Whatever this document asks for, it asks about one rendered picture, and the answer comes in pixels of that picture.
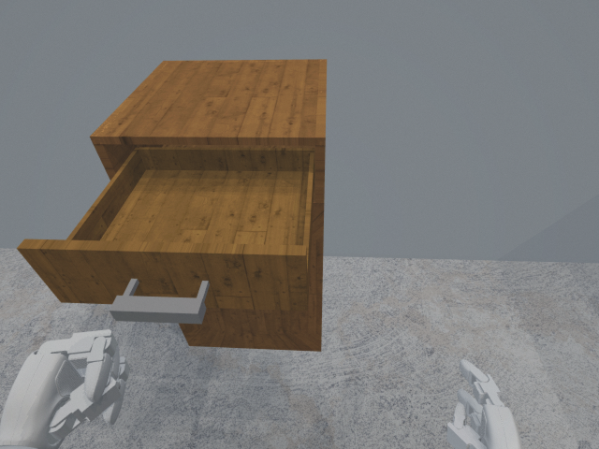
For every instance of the robot right hand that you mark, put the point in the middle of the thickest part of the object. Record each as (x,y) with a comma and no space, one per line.
(493,424)

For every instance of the cabinet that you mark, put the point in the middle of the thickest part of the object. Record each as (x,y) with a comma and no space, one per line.
(234,104)

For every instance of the robot left hand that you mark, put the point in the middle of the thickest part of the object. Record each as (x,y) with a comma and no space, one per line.
(85,368)

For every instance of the handle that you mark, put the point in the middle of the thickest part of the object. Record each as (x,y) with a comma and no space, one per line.
(180,310)

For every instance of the drawer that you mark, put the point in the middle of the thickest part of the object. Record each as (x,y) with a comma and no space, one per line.
(240,218)

